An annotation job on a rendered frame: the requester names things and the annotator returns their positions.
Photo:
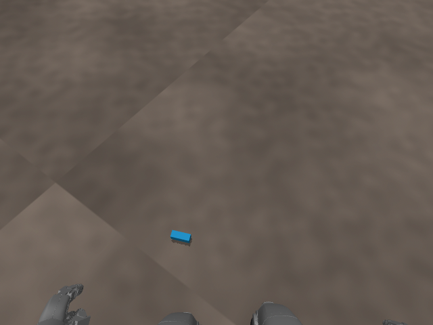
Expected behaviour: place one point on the left robot hand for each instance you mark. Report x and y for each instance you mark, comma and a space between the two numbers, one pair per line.
57, 307

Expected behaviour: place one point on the small box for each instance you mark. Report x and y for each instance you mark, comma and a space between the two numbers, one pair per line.
180, 236

